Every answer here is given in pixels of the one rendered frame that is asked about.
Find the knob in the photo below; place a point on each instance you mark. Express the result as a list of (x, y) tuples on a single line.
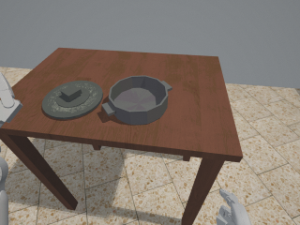
[(71, 92)]

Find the lid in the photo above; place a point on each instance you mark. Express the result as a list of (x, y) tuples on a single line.
[(59, 107)]

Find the pot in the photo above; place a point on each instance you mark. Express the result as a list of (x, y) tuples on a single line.
[(138, 100)]

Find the left robot hand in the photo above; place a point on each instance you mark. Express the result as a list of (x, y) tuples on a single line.
[(9, 106)]

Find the right robot hand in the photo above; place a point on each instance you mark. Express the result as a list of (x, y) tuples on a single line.
[(237, 215)]

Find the table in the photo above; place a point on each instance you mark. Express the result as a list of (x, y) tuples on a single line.
[(198, 121)]

